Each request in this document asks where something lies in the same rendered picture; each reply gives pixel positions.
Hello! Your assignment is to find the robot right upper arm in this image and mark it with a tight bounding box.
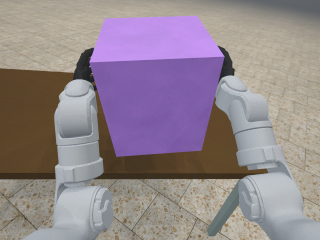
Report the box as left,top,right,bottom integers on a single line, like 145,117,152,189
238,172,320,240

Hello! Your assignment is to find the robot left upper arm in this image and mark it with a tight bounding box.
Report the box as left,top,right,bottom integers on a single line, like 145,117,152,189
22,185,114,240

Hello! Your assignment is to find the right robot hand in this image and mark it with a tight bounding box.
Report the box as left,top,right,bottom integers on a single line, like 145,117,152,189
218,46,235,84

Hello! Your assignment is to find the robot right forearm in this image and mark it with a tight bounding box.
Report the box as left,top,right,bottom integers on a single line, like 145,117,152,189
215,75,304,211

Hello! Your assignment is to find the left robot hand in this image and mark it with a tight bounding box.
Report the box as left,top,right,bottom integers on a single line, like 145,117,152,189
73,48,97,91

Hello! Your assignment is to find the robot left forearm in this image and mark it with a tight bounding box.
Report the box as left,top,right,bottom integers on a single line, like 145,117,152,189
53,79,104,224

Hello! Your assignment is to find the carton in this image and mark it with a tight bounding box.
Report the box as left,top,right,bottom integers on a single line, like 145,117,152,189
89,16,225,157

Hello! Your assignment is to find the table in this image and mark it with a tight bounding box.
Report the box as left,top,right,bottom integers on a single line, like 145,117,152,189
0,68,268,237

